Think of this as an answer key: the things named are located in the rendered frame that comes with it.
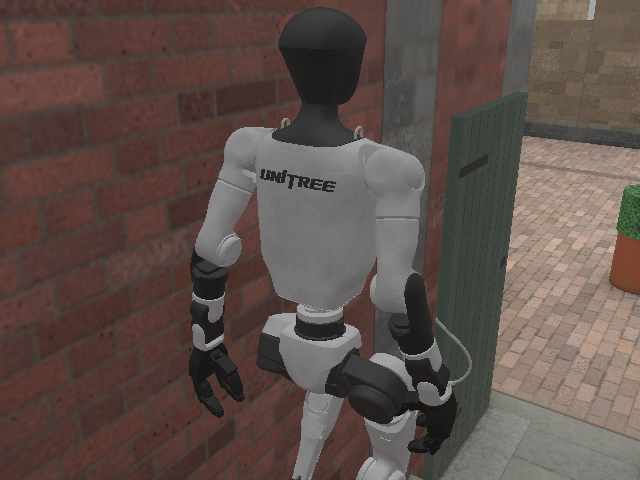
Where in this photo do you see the robot right forearm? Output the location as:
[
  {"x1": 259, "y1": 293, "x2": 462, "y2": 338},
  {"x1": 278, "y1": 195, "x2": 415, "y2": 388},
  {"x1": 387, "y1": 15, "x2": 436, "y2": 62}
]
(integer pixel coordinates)
[{"x1": 388, "y1": 273, "x2": 452, "y2": 406}]

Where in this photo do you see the left robot hand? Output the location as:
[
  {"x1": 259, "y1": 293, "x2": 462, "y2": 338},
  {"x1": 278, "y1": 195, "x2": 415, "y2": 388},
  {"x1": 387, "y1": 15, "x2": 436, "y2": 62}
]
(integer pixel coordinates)
[{"x1": 189, "y1": 343, "x2": 245, "y2": 418}]

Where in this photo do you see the robot left forearm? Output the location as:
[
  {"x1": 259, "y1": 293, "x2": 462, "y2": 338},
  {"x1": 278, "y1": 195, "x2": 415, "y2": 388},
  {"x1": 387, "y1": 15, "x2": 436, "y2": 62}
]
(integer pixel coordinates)
[{"x1": 190, "y1": 236, "x2": 228, "y2": 351}]

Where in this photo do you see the right robot hand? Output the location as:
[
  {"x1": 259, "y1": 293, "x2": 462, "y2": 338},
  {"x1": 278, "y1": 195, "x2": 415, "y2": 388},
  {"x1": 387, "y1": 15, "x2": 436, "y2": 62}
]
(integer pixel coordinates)
[{"x1": 394, "y1": 386, "x2": 458, "y2": 455}]

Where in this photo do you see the robot torso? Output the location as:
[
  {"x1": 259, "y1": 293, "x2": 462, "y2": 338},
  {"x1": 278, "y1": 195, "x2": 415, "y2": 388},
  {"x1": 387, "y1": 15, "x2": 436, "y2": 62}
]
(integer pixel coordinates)
[{"x1": 255, "y1": 118, "x2": 377, "y2": 398}]

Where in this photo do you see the left robot upper arm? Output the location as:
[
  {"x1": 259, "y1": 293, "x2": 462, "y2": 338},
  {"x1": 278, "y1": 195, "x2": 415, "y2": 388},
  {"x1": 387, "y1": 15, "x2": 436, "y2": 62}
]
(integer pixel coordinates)
[{"x1": 195, "y1": 127, "x2": 278, "y2": 267}]

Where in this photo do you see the humanoid robot head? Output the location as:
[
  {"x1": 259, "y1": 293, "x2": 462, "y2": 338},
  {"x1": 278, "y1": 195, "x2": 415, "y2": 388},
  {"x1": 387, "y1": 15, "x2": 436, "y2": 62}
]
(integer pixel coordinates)
[{"x1": 272, "y1": 7, "x2": 367, "y2": 147}]

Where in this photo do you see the right robot upper arm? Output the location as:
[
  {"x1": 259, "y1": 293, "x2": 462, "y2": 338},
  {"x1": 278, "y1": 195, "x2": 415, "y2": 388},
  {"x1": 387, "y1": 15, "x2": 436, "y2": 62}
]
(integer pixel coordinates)
[{"x1": 363, "y1": 142, "x2": 425, "y2": 314}]

